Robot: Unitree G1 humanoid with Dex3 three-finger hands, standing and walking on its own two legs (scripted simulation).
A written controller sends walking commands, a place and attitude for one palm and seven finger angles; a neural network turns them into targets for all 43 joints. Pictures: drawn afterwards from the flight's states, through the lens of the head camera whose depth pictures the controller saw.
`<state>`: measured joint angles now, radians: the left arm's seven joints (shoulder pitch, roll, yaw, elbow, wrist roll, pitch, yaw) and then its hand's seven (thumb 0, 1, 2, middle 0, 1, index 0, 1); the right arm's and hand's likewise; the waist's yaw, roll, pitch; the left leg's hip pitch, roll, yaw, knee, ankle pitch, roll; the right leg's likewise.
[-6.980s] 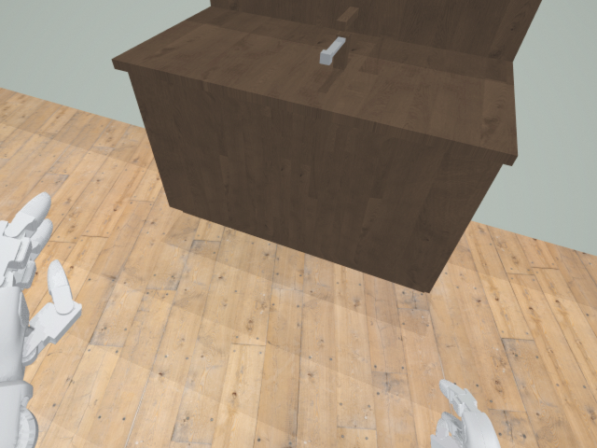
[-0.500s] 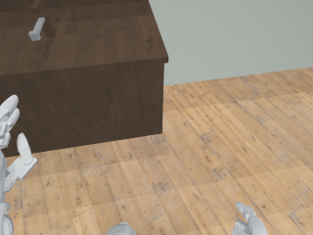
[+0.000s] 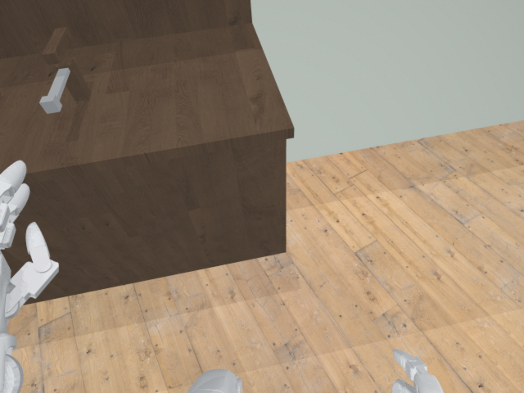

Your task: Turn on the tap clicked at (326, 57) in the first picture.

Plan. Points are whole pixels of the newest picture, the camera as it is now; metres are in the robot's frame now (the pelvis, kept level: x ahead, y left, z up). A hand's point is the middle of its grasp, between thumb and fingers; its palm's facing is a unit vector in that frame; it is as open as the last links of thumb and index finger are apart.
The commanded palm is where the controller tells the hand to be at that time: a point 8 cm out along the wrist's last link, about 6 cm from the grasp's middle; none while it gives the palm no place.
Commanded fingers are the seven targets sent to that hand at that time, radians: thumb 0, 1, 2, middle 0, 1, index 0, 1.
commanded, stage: take the last steps up to it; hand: left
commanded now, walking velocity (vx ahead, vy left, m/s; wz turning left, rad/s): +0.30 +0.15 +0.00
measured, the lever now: (51, 104) +0.64 +0.51 +0.08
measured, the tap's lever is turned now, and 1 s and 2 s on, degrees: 0 0 0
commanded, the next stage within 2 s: come to a stop and stand still in 0.54 s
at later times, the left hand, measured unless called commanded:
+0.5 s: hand (61, 177) +0.34 +0.28 +0.18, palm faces +0.35 -0.80 -0.48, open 7.4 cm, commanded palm +0.28 +0.33 +0.18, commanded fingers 0.00 0.90 0.90 -0.20 -0.30 -0.20 -0.30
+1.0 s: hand (51, 150) +0.39 +0.32 +0.18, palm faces +0.33 -0.85 -0.40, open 7.4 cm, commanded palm +0.33 +0.36 +0.18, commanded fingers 0.00 0.90 0.90 -0.20 -0.30 -0.20 -0.30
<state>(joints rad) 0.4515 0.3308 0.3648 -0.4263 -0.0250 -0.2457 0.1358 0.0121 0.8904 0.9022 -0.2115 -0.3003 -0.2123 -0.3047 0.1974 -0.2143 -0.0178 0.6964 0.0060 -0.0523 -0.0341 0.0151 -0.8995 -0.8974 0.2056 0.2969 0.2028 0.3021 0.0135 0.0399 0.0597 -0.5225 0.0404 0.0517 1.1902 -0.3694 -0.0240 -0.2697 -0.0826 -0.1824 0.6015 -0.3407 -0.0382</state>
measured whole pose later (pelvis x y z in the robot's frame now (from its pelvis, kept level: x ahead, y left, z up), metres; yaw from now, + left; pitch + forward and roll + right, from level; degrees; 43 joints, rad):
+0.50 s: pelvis +0.11 +0.06 -0.01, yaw -2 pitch +0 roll +2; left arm 0.50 0.40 0.38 -0.54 -0.03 -0.24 0.15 0.01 0.89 0.90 -0.21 -0.30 -0.21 -0.30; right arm 0.22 -0.13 0.02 0.60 0.01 -0.12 -0.04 0.01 -0.90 -0.90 0.21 0.30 0.20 0.30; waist 0.00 0.01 0.05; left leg -0.32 0.06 0.17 0.62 -0.29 0.00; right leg -0.35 -0.07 -0.15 0.66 -0.35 0.01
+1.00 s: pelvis +0.15 +0.10 +0.00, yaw -4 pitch -1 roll +0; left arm 0.46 0.40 0.39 -0.56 -0.04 -0.20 0.15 0.02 0.89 0.90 -0.21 -0.30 -0.21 -0.30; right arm 0.17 -0.15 0.00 0.55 -0.01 -0.10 -0.02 0.01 -0.90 -0.90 0.20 0.30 0.20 0.30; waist 0.00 -0.04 0.09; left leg -0.30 0.09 0.11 0.50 -0.17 -0.01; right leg -0.30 0.00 -0.08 0.72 -0.45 0.02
